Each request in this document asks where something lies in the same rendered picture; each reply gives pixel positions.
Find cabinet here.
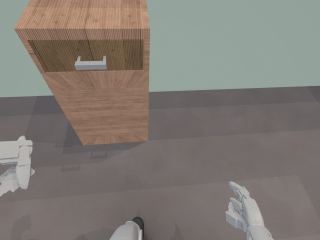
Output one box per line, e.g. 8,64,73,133
14,0,150,146

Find right robot forearm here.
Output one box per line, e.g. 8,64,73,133
246,225,274,240

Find left robot hand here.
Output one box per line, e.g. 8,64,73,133
0,135,35,197

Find drawer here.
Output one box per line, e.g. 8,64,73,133
29,39,144,72

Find robot left foot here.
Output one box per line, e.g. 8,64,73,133
132,216,144,240

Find handle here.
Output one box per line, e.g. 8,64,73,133
74,56,107,70

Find right robot hand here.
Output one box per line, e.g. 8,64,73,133
225,181,265,233

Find robot left shin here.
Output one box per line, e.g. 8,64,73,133
125,221,139,228

